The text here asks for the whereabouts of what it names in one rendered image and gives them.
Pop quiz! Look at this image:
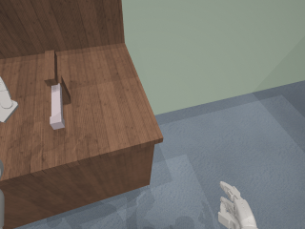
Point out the robot left hand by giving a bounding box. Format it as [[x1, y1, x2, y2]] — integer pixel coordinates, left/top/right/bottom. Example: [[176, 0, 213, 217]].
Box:
[[0, 76, 19, 123]]

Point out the tap lever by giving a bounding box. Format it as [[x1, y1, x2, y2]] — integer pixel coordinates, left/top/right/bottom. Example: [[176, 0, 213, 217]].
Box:
[[50, 83, 65, 130]]

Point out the robot right hand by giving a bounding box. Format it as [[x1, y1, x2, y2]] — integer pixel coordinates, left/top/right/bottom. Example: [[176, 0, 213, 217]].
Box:
[[218, 181, 257, 229]]

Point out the counter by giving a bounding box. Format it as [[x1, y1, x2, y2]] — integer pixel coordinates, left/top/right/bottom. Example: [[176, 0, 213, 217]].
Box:
[[0, 0, 164, 229]]

